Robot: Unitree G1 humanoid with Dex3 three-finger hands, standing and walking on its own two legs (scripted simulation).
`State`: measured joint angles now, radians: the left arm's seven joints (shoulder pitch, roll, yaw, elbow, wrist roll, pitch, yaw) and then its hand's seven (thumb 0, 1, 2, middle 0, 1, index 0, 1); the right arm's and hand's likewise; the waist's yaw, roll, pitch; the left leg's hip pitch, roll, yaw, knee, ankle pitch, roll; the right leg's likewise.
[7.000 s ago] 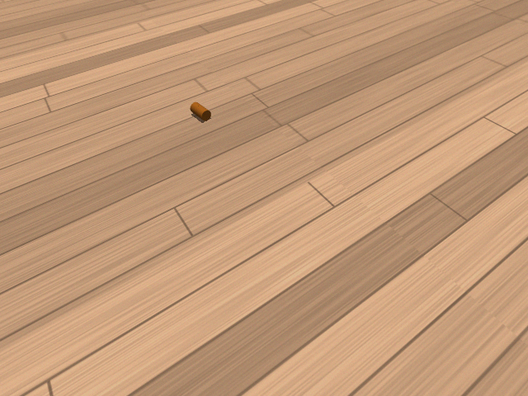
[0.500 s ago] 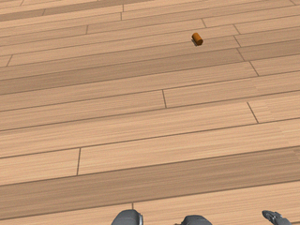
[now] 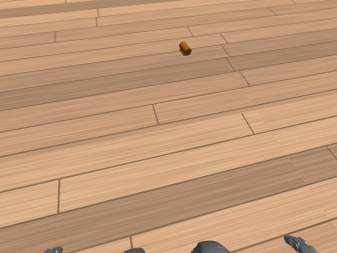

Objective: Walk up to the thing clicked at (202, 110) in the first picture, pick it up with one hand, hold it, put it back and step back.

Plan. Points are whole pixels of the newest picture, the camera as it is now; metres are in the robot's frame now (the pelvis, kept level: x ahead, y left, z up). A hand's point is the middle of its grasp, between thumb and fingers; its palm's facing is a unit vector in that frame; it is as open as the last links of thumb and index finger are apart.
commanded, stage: walk up
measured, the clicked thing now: (185, 48) +1.90 -0.22 -0.73
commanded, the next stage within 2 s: stand in 0.76 s
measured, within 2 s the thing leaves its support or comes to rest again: neither
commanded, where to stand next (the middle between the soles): +0.07 +0.00 m, yaw -3 degrees
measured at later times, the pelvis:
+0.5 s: pelvis +0.00 +0.00 +0.01, yaw -4 degrees
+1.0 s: pelvis +0.00 +0.01 +0.02, yaw -4 degrees
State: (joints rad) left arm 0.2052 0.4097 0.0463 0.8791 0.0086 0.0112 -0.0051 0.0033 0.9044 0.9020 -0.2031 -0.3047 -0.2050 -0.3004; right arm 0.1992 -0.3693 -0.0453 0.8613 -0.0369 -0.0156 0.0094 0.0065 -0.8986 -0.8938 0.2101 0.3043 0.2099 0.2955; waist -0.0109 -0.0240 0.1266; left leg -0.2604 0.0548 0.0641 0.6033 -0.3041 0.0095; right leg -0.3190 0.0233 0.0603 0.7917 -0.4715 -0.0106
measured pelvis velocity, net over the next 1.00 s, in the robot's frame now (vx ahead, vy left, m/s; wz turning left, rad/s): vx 0.00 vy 0.01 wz -0.07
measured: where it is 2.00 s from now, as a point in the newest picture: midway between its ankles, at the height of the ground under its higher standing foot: outside the picture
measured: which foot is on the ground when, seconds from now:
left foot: down 0.00-1.00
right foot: up 0.00-0.04, down 0.06-1.00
